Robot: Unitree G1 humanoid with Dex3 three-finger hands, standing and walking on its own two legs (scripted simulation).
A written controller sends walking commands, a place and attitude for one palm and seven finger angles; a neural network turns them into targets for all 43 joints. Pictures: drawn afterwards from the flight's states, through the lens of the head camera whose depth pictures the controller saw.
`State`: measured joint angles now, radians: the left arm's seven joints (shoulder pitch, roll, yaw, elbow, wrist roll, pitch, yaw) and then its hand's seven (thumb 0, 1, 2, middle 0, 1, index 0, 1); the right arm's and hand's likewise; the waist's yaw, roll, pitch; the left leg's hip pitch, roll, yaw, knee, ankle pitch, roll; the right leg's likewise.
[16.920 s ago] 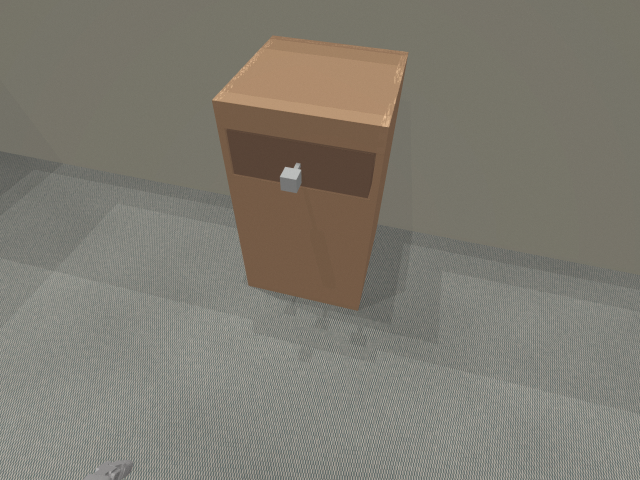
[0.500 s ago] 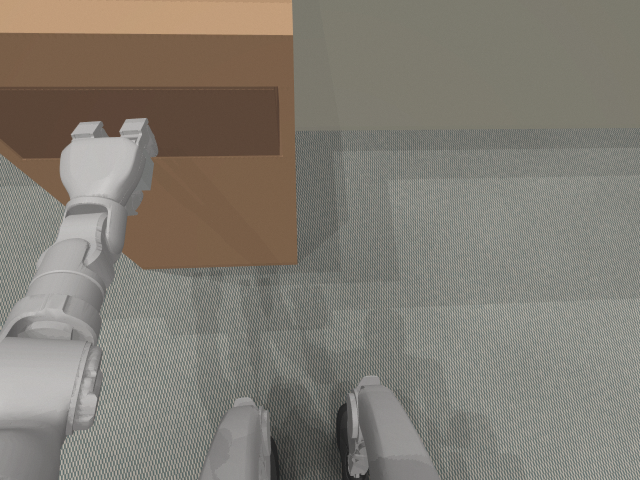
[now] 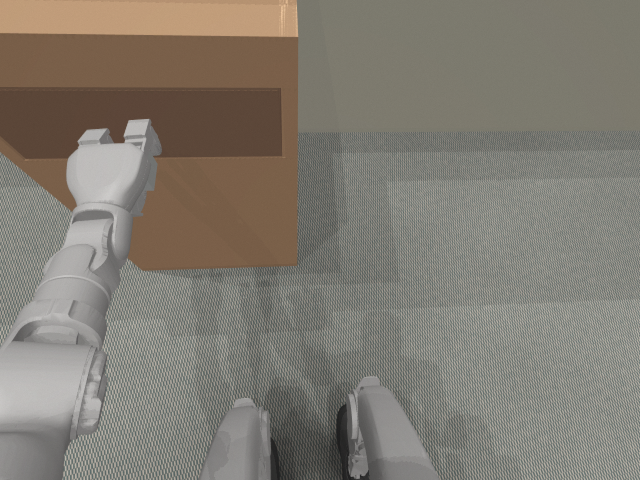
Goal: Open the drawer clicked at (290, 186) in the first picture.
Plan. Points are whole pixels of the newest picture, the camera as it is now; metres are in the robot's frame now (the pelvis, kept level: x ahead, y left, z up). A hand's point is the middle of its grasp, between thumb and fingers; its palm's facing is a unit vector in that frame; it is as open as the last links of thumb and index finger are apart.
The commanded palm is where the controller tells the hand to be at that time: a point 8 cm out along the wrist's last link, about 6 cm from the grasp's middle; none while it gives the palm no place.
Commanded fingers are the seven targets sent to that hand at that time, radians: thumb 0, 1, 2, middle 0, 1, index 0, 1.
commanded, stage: pull the drawer open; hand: left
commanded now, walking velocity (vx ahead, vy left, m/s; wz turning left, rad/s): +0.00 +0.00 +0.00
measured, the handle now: (135, 154) +0.54 +0.22 -0.02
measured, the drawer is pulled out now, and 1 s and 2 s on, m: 0.00 0.12 0.24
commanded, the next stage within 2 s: none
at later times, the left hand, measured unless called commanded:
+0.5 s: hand (125, 233) +0.43 +0.23 -0.04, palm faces -0.06 -0.07 -1.00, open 8.1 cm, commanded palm +0.39 +0.23 +0.02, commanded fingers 0.00 0.90 0.90 -0.40 -1.35 -0.40 -1.35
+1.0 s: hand (118, 285) +0.36 +0.23 -0.04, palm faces -0.06 -0.06 -1.00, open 8.1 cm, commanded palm +0.33 +0.22 +0.02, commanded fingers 0.00 0.90 0.90 -0.40 -1.35 -0.40 -1.35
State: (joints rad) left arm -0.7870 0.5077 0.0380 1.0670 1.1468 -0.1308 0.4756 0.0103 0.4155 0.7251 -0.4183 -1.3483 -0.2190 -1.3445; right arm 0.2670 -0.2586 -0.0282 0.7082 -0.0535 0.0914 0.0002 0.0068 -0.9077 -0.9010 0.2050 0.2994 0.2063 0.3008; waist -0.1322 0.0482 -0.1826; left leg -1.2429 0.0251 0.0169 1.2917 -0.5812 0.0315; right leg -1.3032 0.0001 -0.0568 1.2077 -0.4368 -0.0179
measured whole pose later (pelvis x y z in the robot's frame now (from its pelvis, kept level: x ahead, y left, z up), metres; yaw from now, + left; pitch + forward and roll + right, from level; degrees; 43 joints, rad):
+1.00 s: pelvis +0.04 -0.01 +0.03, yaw +0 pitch +24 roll -1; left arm -0.15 0.34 0.00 0.60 1.15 -0.08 0.57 0.05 0.49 0.63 -0.42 -1.35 -0.20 -1.34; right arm 0.17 -0.23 -0.06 0.63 -0.06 0.15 0.00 0.01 -0.91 -0.90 0.20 0.30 0.21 0.30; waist -0.03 0.03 -0.19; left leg -0.97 0.03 0.03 1.15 -0.59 0.02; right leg -1.06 0.01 -0.03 1.11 -0.47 -0.03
